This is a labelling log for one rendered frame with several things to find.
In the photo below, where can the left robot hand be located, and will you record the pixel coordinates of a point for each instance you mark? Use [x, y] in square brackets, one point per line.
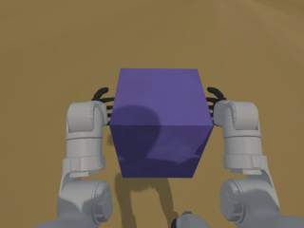
[97, 97]

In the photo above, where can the left robot upper arm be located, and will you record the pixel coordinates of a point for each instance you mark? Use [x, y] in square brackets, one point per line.
[82, 204]

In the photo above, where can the carton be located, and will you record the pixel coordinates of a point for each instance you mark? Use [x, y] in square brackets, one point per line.
[160, 122]

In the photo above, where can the right robot upper arm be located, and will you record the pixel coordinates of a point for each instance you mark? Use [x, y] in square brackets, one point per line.
[252, 203]

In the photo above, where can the right robot shin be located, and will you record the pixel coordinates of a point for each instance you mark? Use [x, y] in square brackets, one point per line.
[186, 212]

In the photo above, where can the right robot hand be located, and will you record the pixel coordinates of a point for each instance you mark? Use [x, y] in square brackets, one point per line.
[218, 94]

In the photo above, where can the right robot forearm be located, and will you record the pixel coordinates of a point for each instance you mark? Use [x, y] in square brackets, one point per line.
[242, 143]

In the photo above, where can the left robot forearm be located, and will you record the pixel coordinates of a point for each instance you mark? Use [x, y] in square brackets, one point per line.
[84, 144]

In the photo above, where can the robot right thigh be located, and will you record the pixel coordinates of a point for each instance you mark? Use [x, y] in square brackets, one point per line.
[191, 221]

